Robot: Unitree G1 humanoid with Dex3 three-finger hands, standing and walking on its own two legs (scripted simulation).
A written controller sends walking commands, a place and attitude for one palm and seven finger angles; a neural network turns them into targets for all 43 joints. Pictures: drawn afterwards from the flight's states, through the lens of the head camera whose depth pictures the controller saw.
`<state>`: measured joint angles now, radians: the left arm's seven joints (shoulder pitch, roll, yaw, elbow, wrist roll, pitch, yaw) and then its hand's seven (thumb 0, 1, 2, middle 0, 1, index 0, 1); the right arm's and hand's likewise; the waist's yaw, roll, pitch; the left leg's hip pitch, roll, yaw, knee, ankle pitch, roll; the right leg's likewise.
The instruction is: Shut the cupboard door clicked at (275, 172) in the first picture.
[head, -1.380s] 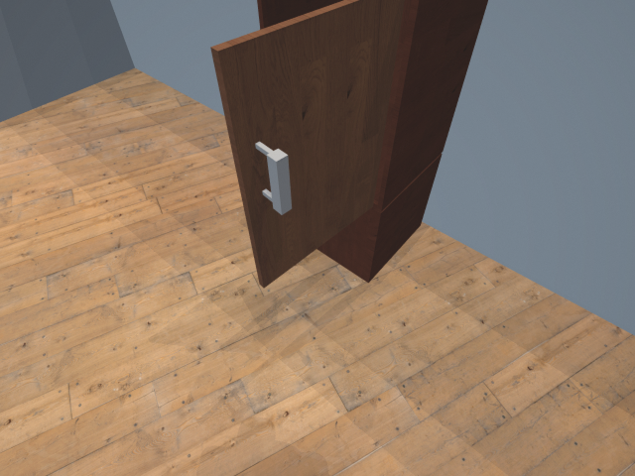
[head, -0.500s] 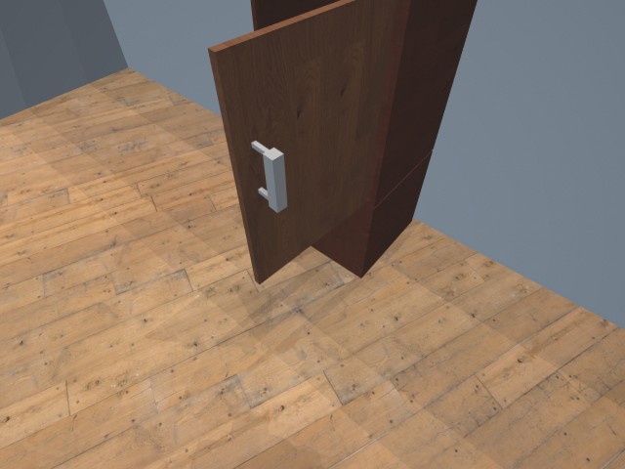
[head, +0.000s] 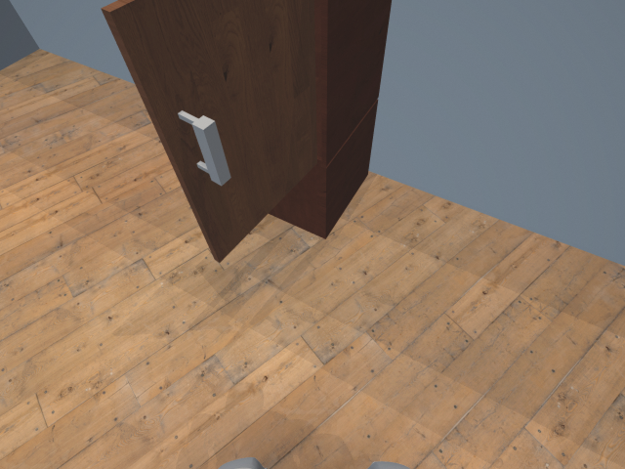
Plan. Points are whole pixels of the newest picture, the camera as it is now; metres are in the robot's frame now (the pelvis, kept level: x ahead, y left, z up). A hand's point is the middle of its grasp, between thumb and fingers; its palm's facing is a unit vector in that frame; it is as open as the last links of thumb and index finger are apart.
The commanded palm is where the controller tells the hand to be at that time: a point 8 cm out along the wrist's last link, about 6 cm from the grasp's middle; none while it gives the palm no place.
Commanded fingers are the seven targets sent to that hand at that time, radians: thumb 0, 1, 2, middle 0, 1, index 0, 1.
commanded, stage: walk around to get in front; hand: left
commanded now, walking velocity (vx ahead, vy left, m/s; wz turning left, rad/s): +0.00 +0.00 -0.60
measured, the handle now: (203, 148) +0.59 +0.24 +0.02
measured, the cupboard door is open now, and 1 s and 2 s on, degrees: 84 84 84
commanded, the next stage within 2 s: none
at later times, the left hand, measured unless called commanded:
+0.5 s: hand out of the picture +0.09 +0.18 -0.17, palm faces -0.17 -0.96 -0.22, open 7.4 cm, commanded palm none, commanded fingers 0.00 0.90 0.90 -0.20 -0.30 -0.20 -0.30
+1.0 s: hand (276, 428) +0.18 +0.08 -0.15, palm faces -0.54 -0.79 -0.30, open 7.4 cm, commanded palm none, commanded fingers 0.00 0.90 0.90 -0.20 -0.30 -0.20 -0.30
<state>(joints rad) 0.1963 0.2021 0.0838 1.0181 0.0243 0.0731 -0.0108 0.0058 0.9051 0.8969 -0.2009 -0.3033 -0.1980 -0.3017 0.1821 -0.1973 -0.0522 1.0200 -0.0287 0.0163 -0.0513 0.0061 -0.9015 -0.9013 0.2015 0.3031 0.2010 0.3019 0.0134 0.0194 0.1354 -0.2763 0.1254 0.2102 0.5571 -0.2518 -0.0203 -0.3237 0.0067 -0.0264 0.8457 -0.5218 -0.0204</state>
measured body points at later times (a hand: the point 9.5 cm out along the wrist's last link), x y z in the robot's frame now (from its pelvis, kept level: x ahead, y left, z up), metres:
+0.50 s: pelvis +0.00 +0.00 +0.00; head +0.06 -0.01 +0.45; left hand +0.10 +0.23 -0.16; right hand +0.08 -0.28 -0.13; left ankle +0.02 +0.13 -0.74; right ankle -0.01 -0.11 -0.73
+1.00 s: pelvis -0.02 -0.04 +0.00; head +0.02 -0.10 +0.45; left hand +0.21 +0.12 -0.13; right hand -0.13 -0.30 -0.15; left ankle +0.03 +0.10 -0.65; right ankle -0.06 -0.13 -0.73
